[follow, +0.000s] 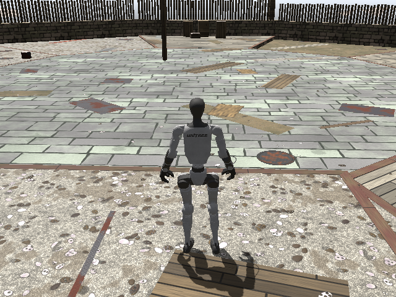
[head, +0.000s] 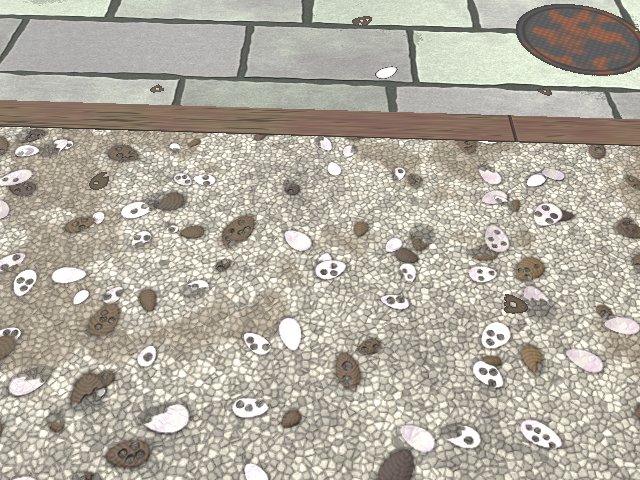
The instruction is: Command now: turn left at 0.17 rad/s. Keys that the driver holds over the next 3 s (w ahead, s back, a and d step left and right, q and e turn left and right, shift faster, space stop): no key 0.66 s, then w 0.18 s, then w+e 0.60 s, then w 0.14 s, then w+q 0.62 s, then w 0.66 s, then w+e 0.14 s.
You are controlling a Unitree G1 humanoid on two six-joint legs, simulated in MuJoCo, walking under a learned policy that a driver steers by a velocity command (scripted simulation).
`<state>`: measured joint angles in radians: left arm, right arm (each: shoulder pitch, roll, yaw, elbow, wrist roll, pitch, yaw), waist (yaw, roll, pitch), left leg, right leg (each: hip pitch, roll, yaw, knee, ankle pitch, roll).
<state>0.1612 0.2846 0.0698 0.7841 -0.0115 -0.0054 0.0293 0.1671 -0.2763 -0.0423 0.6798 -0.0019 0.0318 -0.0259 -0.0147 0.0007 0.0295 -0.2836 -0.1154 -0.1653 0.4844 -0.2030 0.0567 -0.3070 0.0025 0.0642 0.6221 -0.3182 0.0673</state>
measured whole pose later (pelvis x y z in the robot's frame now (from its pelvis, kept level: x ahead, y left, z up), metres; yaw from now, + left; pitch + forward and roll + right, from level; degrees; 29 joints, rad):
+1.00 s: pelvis +0.08 +0.01 +0.00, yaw -2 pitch +0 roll +0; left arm 0.33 0.29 0.03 0.95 -0.04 -0.05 0.01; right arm 0.28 -0.26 -0.06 0.89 0.01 -0.11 0.00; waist 0.00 -0.04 0.01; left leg -0.18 -0.03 0.03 0.48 -0.29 0.04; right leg -0.27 0.03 0.12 0.86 -0.45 -0.04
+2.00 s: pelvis +0.62 -0.11 -0.02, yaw -12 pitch +3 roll -1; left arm 0.33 0.30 0.05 0.86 0.01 -0.04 0.01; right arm 0.11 -0.27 -0.03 0.68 0.02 -0.09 0.05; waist 0.04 0.01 0.03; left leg -0.53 -0.03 0.04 0.59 -0.11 0.08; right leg -0.05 0.03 -0.07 0.72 -0.43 -0.03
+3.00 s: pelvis +1.19 -0.17 -0.01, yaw +0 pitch +3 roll +0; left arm 0.48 0.24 0.02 0.95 0.08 -0.11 -0.08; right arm 0.01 -0.25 0.00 0.71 -0.04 -0.08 0.04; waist 0.09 0.01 -0.03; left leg -0.47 0.01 0.05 0.53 -0.13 0.06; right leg -0.04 0.01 0.05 0.60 -0.48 -0.02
